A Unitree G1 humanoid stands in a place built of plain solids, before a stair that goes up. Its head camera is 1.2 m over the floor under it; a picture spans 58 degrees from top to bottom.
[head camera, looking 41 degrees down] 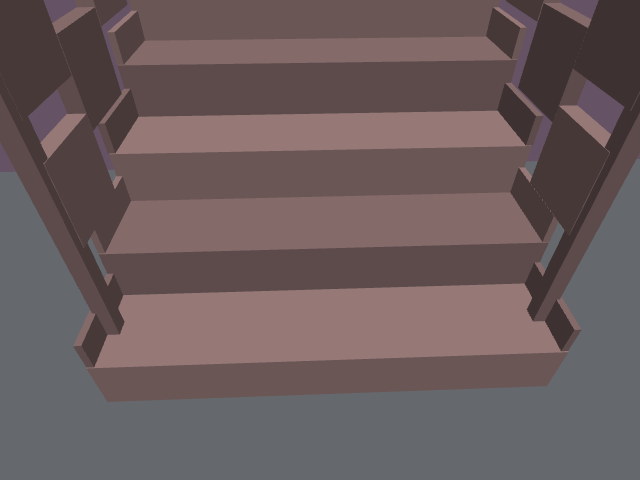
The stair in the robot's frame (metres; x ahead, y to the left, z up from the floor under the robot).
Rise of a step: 0.18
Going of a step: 0.26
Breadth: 1.32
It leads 2 degrees to the left of straight ahead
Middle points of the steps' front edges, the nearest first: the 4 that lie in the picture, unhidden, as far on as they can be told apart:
0.68 -0.03 0.18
0.94 -0.02 0.35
1.20 -0.01 0.53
1.46 0.00 0.71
